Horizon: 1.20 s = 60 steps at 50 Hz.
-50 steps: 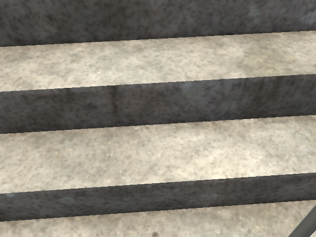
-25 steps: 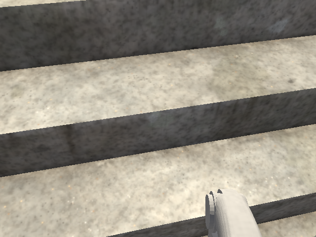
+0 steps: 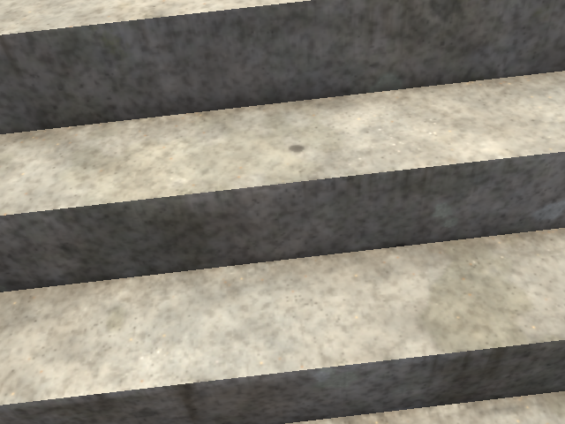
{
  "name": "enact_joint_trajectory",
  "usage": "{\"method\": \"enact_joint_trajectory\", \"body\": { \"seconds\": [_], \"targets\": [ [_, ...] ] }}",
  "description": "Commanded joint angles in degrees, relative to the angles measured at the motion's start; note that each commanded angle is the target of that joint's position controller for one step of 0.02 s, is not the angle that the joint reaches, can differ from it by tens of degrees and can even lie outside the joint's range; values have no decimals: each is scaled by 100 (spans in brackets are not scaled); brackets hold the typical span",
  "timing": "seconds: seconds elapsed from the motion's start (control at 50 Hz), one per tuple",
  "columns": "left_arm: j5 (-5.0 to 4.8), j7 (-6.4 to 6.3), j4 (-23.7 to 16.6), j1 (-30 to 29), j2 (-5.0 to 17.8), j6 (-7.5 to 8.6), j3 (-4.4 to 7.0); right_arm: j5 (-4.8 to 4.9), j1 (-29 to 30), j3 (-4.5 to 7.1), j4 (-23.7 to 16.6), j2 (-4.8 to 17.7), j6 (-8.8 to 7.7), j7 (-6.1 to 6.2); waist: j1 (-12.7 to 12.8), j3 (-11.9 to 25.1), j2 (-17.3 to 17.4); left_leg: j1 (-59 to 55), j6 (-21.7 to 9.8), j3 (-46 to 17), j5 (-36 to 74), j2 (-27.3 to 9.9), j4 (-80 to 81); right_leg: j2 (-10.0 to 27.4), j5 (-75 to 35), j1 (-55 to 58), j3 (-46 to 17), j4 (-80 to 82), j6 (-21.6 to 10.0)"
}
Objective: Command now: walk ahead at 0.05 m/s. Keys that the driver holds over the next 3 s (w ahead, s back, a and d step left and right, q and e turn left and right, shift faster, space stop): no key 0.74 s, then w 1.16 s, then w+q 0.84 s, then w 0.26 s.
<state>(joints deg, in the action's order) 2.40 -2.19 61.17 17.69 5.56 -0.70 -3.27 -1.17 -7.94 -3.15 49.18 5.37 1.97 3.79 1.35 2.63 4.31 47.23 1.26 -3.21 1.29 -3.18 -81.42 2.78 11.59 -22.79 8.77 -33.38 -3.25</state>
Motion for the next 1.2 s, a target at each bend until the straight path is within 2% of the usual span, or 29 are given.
{"method": "enact_joint_trajectory", "body": {
  "seconds": [0.02,0.06,0.08,0.1,0.12,0.14,0.16,0.18,0.22,0.24,0.34,0.44,0.54,0.74,0.78,0.84,0.88,0.92,0.96,0.98,1.0,1.02,1.04,1.06,1.08,1.1,1.12,1.16,1.2],
  "targets": [
    [-6,-100,-730,-1076,769,176,155,-126,-622,166,390,607,326,55,-328,269,-1511,-2341,175,742,-988,-46,2273,1007,1014,-461,-1093,1748,-904],
    [-181,-113,-651,-756,655,114,211,-15,-767,255,420,592,369,50,-185,-315,-1646,-2559,-97,756,-1912,128,4588,1080,1489,-7,-1444,1525,-835],
    [-245,-58,-501,-380,573,121,210,16,-592,241,457,507,350,-25,-45,-736,-1361,-2539,-302,628,-1856,139,5857,919,1386,127,-1412,1179,-657],
    [-287,4,-276,232,599,159,259,-79,-767,274,598,716,298,-104,169,-556,-653,-3093,-418,187,-633,-128,6055,587,1213,-11,-1190,394,-498],
    [-292,83,-52,857,706,200,365,-78,-731,291,613,840,271,-177,523,-99,278,-3956,-657,-112,1241,-423,5622,213,1126,-582,-942,-146,-247],
    [-259,90,36,876,387,237,277,-128,-389,237,529,599,222,-247,545,59,696,-3607,-1051,-393,238,-515,5784,307,371,-463,-835,543,-58],
    [-254,61,63,333,651,205,307,-101,-280,202,585,336,170,-314,299,-229,188,-2690,-996,-245,-860,-317,6002,248,123,209,-633,727,41],
    [-264,0,-20,-284,898,116,371,-96,-382,178,662,313,135,-311,80,-329,-75,-2502,-880,-93,-1036,-196,6098,240,12,385,-584,658,68],
    [-142,-78,26,-273,824,-72,326,-90,-392,260,822,711,35,-256,126,-256,112,-2556,-746,-47,-1494,-151,6215,207,233,620,-579,715,73],
    [-136,-78,43,-299,880,-84,335,-70,-400,258,865,745,5,-218,115,-220,87,-2658,-715,-41,-1494,-136,6263,216,152,643,-601,787,56],
    [-164,15,199,-402,858,-29,341,-71,-640,224,1081,729,-43,-206,-25,-69,-217,-3171,-678,91,-484,-108,6167,264,-235,669,-656,989,22],
    [-219,22,317,-272,972,-58,381,-41,-775,282,1149,815,-77,-228,-48,76,-491,-3491,-711,134,77,-101,6130,294,-392,736,-615,980,31],
    [-182,-62,352,-157,940,-168,372,-61,-743,286,1165,714,-144,-261,-3,-33,-403,-3354,-754,167,-337,-74,6210,329,-218,684,-580,910,40],
    [-180,-97,449,-83,975,-116,355,-76,-618,312,1111,778,-105,-275,-57,-104,-446,-3395,-709,222,-255,-53,6234,374,-428,688,-620,1047,0],
    [-274,-107,490,-31,1174,-116,438,-14,-613,427,1083,1106,-72,-254,-100,-88,-330,-3281,-967,156,-2145,-3,6190,185,905,450,-450,705,-194],
    [-304,-118,331,-298,1146,-7,466,6,-640,529,930,1345,-37,-208,-231,-546,-56,-3098,-1361,-628,-3970,-435,6472,149,1853,-852,-568,226,-405],
    [-242,-17,373,-211,789,187,378,65,-870,598,973,1445,47,-125,-276,-425,165,-3419,-1611,-1285,-3981,-936,6657,-72,1161,-1252,-390,-425,-392],
    [-251,71,409,-108,710,273,337,57,-862,640,942,1496,61,-88,-219,-303,181,-3315,-1766,-1614,-4088,-1209,6688,-120,1051,-1196,-364,-864,-447],
    [-268,133,425,46,640,351,310,43,-397,620,791,1432,60,-89,25,-348,35,-2857,-1603,-1100,-3204,-955,6405,-67,919,-690,-463,-437,-513],
    [-265,115,506,360,755,362,324,68,-57,598,690,1354,46,-123,225,-377,-202,-2344,-1425,-586,-2770,-673,5995,0,1012,-21,-629,143,-588],
    [-279,93,620,927,1003,341,392,88,229,521,589,1118,-33,-201,491,-388,-785,-1406,-1145,34,-2353,-274,4903,347,1071,1050,-1270,816,-711],
    [-205,117,665,1336,1708,325,625,126,225,325,584,612,-103,-214,575,-212,-2112,-232,-787,860,-1754,494,3075,1093,1820,2038,-3091,1698,-1172],
    [-16,127,718,2052,1868,362,706,206,-19,301,809,602,-221,-227,925,384,-2360,463,-441,563,-2377,813,281,1958,2243,2704,-4920,2421,-1884],
    [57,56,622,1846,1618,408,633,278,-107,295,861,578,-380,-299,709,332,-1476,1245,-397,-376,-2246,836,-2202,2082,2189,2903,-5029,2319,-1880],
    [25,-2,486,1523,1569,425,618,300,147,223,583,452,-567,-375,503,26,-974,2112,-470,-705,-1800,620,-3066,1942,1908,2924,-4283,2157,-1641],
    [-31,-6,516,1538,1342,408,582,200,883,17,38,71,-684,-392,443,-345,-714,2998,-516,-817,-1758,592,-4507,1898,870,2963,-3765,2045,-1424],
    [-29,47,578,1662,874,404,430,169,932,-61,-167,-13,-770,-418,340,-387,-366,3671,-642,-924,-1777,561,-5434,1885,-11,3193,-3346,1892,-1217],
    [88,196,591,1604,202,312,169,288,707,-155,-458,-78,-772,-551,125,-462,-267,4313,-902,-896,-2061,554,-6635,1651,-624,3009,-2430,1806,-876],
    [72,237,434,1147,259,289,82,312,706,-339,-844,-331,-664,-614,-167,-763,-335,4453,-958,-823,-2113,454,-6878,1598,-546,1936,-1798,2033,-632]
  ]
}}
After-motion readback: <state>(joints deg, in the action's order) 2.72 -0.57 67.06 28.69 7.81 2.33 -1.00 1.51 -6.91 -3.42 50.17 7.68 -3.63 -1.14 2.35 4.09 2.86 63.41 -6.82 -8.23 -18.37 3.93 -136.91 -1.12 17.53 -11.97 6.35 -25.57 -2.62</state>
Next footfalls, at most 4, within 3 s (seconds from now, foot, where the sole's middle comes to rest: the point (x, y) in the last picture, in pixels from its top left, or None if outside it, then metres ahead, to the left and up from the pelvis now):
0.08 left None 0.08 0.13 -0.76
1.36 left None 0.32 0.14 -0.56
1.90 right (402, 306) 0.60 -0.14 -0.35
2.72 left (210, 331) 0.55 0.21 -0.35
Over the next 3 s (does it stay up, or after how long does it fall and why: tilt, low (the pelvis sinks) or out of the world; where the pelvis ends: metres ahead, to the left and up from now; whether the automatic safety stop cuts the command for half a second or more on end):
stays up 0.63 0.15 0.42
